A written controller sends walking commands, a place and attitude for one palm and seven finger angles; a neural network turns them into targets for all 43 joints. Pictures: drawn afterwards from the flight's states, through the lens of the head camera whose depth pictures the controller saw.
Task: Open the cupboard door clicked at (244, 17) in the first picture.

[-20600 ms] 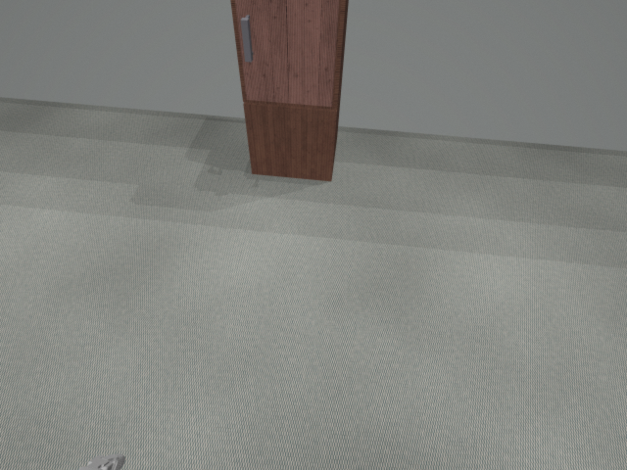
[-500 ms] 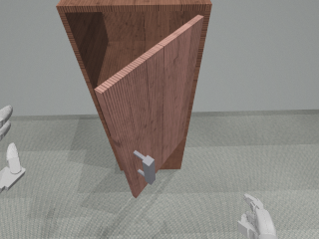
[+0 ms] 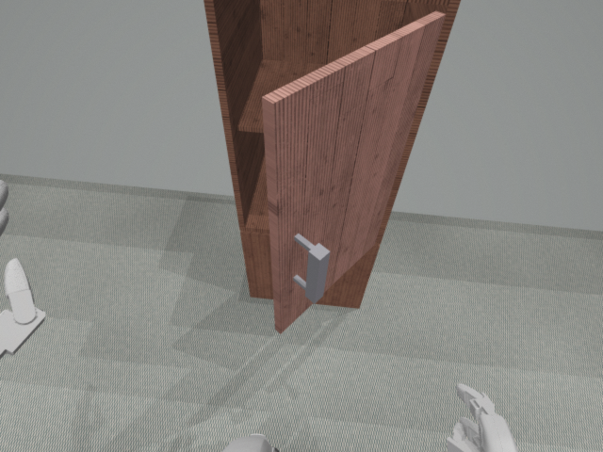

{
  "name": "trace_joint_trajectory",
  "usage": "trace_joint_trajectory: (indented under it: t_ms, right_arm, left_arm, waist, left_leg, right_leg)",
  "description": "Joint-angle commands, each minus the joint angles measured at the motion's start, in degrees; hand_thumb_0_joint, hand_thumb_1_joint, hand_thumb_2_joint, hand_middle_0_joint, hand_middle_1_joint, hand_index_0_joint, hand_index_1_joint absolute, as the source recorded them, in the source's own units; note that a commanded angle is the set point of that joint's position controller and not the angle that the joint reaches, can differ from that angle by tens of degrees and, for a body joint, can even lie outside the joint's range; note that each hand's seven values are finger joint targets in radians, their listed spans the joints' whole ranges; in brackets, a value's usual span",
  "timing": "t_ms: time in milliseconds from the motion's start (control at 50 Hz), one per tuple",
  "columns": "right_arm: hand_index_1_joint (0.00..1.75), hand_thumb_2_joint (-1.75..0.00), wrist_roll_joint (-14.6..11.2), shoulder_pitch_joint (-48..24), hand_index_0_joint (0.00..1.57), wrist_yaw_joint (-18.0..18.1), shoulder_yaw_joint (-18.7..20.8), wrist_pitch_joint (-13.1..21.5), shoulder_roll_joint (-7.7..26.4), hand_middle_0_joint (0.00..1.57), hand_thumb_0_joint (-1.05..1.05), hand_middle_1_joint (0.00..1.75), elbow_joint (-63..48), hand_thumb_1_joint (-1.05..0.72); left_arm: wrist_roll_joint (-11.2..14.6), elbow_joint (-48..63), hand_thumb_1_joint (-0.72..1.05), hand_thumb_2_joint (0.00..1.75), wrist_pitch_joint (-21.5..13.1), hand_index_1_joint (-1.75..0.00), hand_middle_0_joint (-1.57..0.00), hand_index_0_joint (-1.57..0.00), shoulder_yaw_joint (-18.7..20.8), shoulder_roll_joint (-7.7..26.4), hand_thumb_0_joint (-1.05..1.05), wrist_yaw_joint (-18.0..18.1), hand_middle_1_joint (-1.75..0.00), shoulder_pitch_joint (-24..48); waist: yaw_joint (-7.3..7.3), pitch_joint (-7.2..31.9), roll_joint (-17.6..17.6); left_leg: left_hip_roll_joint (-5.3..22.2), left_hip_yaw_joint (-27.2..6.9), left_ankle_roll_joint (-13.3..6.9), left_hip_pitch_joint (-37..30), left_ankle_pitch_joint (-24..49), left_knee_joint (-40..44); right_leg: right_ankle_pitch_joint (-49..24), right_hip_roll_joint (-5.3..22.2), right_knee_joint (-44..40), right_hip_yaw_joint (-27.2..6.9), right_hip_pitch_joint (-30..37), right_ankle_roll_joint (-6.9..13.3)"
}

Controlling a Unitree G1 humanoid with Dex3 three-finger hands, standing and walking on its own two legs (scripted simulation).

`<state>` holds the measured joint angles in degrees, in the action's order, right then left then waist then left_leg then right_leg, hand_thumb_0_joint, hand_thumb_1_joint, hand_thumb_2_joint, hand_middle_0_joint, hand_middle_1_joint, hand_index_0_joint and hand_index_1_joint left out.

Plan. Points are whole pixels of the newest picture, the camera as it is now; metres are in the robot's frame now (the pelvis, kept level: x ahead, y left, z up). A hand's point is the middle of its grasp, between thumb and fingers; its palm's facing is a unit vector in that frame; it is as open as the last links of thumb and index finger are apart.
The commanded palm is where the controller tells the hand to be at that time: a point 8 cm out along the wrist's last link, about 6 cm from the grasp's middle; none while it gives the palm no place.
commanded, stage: step back with the hand held close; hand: left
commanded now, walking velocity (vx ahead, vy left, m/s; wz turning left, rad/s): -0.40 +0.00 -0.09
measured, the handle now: (307, 268) +0.42 +0.03 -0.07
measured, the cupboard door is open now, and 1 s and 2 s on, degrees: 52 52 52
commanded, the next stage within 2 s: stop stepping back and stand still in 0.24 s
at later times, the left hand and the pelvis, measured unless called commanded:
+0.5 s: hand (63, 365) +0.15 +0.21 +0.18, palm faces +0.25 -0.83 -0.50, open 7.4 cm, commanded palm +0.08 +0.26 +0.19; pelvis -0.10 -0.02 +0.01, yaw -7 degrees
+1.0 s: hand (23, 442) +0.10 +0.22 +0.17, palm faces +0.31 -0.84 -0.44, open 7.4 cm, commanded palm +0.04 +0.27 +0.19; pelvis -0.13 -0.02 +0.01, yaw -7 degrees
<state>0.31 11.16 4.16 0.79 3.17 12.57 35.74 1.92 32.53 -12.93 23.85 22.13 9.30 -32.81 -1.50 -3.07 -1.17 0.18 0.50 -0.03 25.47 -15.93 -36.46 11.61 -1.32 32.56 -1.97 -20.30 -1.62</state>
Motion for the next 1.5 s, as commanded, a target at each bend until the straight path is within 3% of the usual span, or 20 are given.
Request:
trace_joint_trajectory:
  t_ms: [0,20,60,200,220,260,280,320,360,400,440,480,540,580,620,720,880,1380,1400,1480]
  right_arm:
    - [0.3,-0.9,-0.07,-6.8,0.2,2.01,2.55,3.92,7.89,0.2,0.0,0.3,-9.5,-0.9]
    - [0.3,-0.9,0.21,-6.77,0.2,1.91,2.95,4.63,8.13,0.2,0.0,0.3,-9.61,-0.9]
    - [0.3,-0.9,0.82,-6.07,0.2,0.61,3.94,5.4,6.9,0.2,0.0,0.3,-9.25,-0.9]
    - [0.3,-0.9,1.29,-5.65,0.2,-1.7,2.45,6.3,5.72,0.2,0.0,0.3,-6.78,-0.9]
    - [0.3,-0.9,1.42,-5.16,0.2,-1.66,2.43,5.92,5.52,0.2,0.0,0.3,-6.43,-0.9]
    - [0.3,-0.9,1.33,-5.08,0.2,-1.31,1.95,3.94,4.43,0.2,0.0,0.3,-6.19,-0.9]
    - [0.3,-0.9,1.91,-5.29,0.2,-0.81,1.5,4.12,4.25,0.2,0.0,0.3,-5.32,-0.9]
    - [0.3,-0.9,0.31,-7.43,0.2,-0.09,2.05,4.28,4.91,0.2,0.0,0.3,-7.88,-0.9]
    - [0.3,-0.9,-0.33,-6.54,0.2,1.12,0.7,2.91,4.35,0.2,0.0,0.3,-8.54,-0.9]
    - [0.3,-0.9,-0.72,-4.83,0.2,1.41,1.44,3.17,6.52,0.2,0.0,0.3,-9.08,-0.9]
    - [0.3,-0.9,-0.23,-3.39,0.2,0.59,1.9,4.82,6.9,0.2,0.0,0.3,-9.03,-0.9]
    - [0.3,-0.9,0.68,-3.94,0.2,0.37,1.61,6.16,6.64,0.2,0.0,0.3,-8.76,-0.9]
    - [0.3,-0.9,0.06,-4.68,0.2,0.39,1.36,5.91,6.93,0.2,0.0,0.3,-10.14,-0.9]
    - [0.3,-0.9,0.06,-4.4,0.2,0.4,2.33,5.16,7.01,0.2,0.0,0.3,-10.57,-0.9]
    - [0.3,-0.9,0.24,-2.22,0.2,0.41,2.59,4.35,6.39,0.2,0.0,0.3,-8.33,-0.9]
    - [0.3,-0.9,0.14,-1.51,0.2,1.36,1.85,6.13,6.69,0.2,0.0,0.3,-5.57,-0.9]
    - [0.3,-0.9,-0.15,-3.12,0.2,0.57,1.58,7.06,6.86,0.2,0.0,0.3,-6.82,-0.9]
    - [0.3,-0.9,-0.16,-4.05,0.2,0.89,0.95,6.21,6.24,0.2,0.0,0.3,-8.84,-0.9]
    - [0.3,-0.9,-0.84,-7.65,0.2,-4.53,3.73,8.2,15.89,0.2,0.0,0.3,4.92,-0.9]
    - [0.3,-0.9,0.69,-2.26,0.2,-3.94,2.55,1.52,12.99,0.2,0.0,0.3,5.74,-0.9]
  left_arm:
    - [-0.2,9.24,0.9,0.9,-3.59,-0.3,-0.2,-0.2,8.8,13.13,0.0,1.36,-0.3,9.01]
    - [-0.7,8.76,0.9,0.9,-4.02,-0.3,-0.2,-0.2,9.62,12.17,0.0,1.04,-0.3,8.64]
    - [-0.36,8.81,0.9,0.9,-3.94,-0.3,-0.2,-0.2,10.34,12.02,0.0,0.49,-0.3,7.25]
    - [2.74,12.72,0.9,0.9,-3.06,-0.3,-0.2,-0.2,6.07,10.48,0.0,0.56,-0.3,3.18]
    - [2.64,12.46,0.9,0.9,-3.62,-0.3,-0.2,-0.2,6.75,11.71,0.0,0.22,-0.3,3.74]
    - [2.13,11.33,0.9,0.9,-4.37,-0.3,-0.2,-0.2,8.61,15.5,0.0,0.39,-0.3,6.33]
    - [1.4,11.32,0.9,0.9,-5.29,-0.3,-0.2,-0.2,10.17,17.71,0.0,1.21,-0.3,7.91]
    - [0.66,8.93,0.9,0.9,-3.33,-0.3,-0.2,-0.2,7.97,15.96,0.0,0.61,-0.3,7.16]
    - [1.43,6.89,0.9,0.9,-1.47,-0.3,-0.2,-0.2,9.75,15.21,0.0,0.7,-0.3,2.85]
    - [2.51,7.7,0.9,0.9,-0.68,-0.3,-0.2,-0.2,9.17,14.26,0.0,0.29,-0.3,1.6]
    - [2.38,5.42,0.9,0.9,-1.06,-0.3,-0.2,-0.2,9.87,14.38,0.0,0.33,-0.3,-1.52]
    - [2.41,8.83,0.9,0.9,-1.19,-0.3,-0.2,-0.2,9.76,14.15,0.0,0.29,-0.3,-2.18]
    - [1.9,9.94,0.9,0.9,-0.88,-0.3,-0.2,-0.2,9.5,13.36,0.0,0.81,-0.3,-5.42]
    - [1.82,9.47,0.9,0.9,-0.71,-0.3,-0.2,-0.2,10.76,14.81,0.0,0.85,-0.3,-6.44]
    - [1.58,7.73,0.9,0.9,-0.72,-0.3,-0.2,-0.2,9.48,13.34,0.0,1.37,-0.3,-5.03]
    - [-0.16,0.87,0.9,0.9,-1.89,-0.3,-0.2,-0.2,5.95,11.56,0.0,2.16,-0.3,6.03]
    - [-0.07,5.23,0.9,0.9,-3.37,-0.3,-0.2,-0.2,5.67,12.2,0.0,0.31,-0.3,7.08]
    - [1.02,6.25,0.9,0.9,-0.91,-0.3,-0.2,-0.2,6.41,11.62,0.0,0.95,-0.3,2.1]
    - [-3.84,-39.86,0.9,0.9,7.14,-0.3,-0.2,-0.2,-18.3,0.29,0.0,-7.42,-0.3,6.88]
    - [-3.99,-49.46,0.9,0.9,12.02,-0.3,-0.2,-0.2,-18.33,0.23,0.0,-9.31,-0.3,12.31]
  waist:
    - [1.73,5.52,-13.36]
    - [1.65,8.21,-17.75]
    - [1.38,9.11,-11.26]
    - [1.33,11.48,-14.16]
    - [1.47,11.39,-10.54]
    - [2.25,10.49,4.79]
    - [2.05,11.09,4.07]
    - [1.76,10.14,13.2]
    - [2.27,11.07,7.07]
    - [2.02,14.53,-3.96]
    - [0.97,15.54,-9.36]
    - [1.28,13.17,-13.56]
    - [2.17,7.72,-10.6]
    - [2.61,7.41,-0.67]
    - [2.83,4.27,7.56]
    - [3.11,2.56,0.96]
    - [1.78,3.95,-3.0]
    - [1.42,8.39,-4.53]
    - [2.95,2.83,-3.13]
    - [1.29,7.82,5.83]
  left_leg:
    - [13.87,-14.77,-4.95,4.9,-18.02,25.35]
    - [18.96,-20.82,-8.05,15.62,-32.8,32.88]
    - [19.98,-20.12,-10.39,12.98,-22.97,29.78]
    - [13.59,-7.54,-2.74,-7.09,-5.42,24.78]
    - [12.26,-5.5,-1.0,-10.12,-1.06,20.36]
    - [5.37,0.4,2.63,-14.44,1.89,0.53]
    - [3.35,1.31,3.21,-13.93,-1.29,-6.96]
    - [0.17,-0.19,1.99,-4.05,-3.48,-10.6]
    - [0.02,1.62,0.86,-6.94,8.69,2.02]
    - [5.92,-3.55,-2.2,-21.75,36.45,11.27]
    - [12.55,-11.73,-5.53,-23.58,32.99,15.6]
    - [12.94,-15.34,-5.56,-13.21,4.95,23.81]
    - [7.46,-7.47,-2.38,1.97,-16.03,24.88]
    - [1.71,-1.75,0.69,-1.61,-10.72,11.91]
    - [0.57,-1.43,1.54,-6.01,-0.23,-6.78]
    - [1.61,-0.98,-0.96,-10.97,2.14,5.95]
    - [4.41,-4.84,-2.02,-12.71,12.41,12.77]
    - [3.87,-3.84,-0.24,-13.38,8.58,17.32]
    - [5.53,-6.54,-1.75,-6.68,19.1,7.52]
    - [7.44,-9.81,-4.21,-7.26,17.03,10.29]
  right_leg:
    - [7.54,-2.98,6.51,1.15,6.68,-0.32]
    - [9.62,-6.27,20.89,1.93,17.28,-0.56]
    - [13.4,-5.76,32.72,-0.15,12.39,0.51]
    - [18.1,-2.64,-2.48,4.66,8.21,3.34]
    - [13.65,-0.4,-12.36,2.56,7.22,4.23]
    - [1.98,13.64,-21.02,-15.22,-3.4,9.28]
    - [-12.92,19.16,-20.49,-16.12,-5.66,10.39]
    - [-38.91,14.73,-10.34,-8.52,4.74,6.9]
    - [-42.16,9.8,-3.78,-2.53,11.24,4.3]
    - [-20.9,1.79,1.37,1.84,5.96,0.13]
    - [12.82,-1.74,2.15,1.32,2.09,0.36]
    - [16.51,-1.4,3.12,1.1,7.46,1.35]
    - [10.91,-1.01,-7.2,3.69,17.4,2.74]
    - [21.91,3.84,-16.84,-2.65,9.38,4.94]
    - [25.65,15.06,-24.15,-17.7,-4.13,10.28]
    - [11.02,10.21,-15.41,-7.93,0.36,5.75]
    - [-2.11,3.4,-10.46,-1.87,7.42,1.88]
    - [-3.23,1.45,-13.72,1.12,11.83,1.17]
    - [-9.76,5.39,-4.24,3.07,5.48,2.95]
    - [2.11,3.48,-2.22,1.03,6.75,4.07]
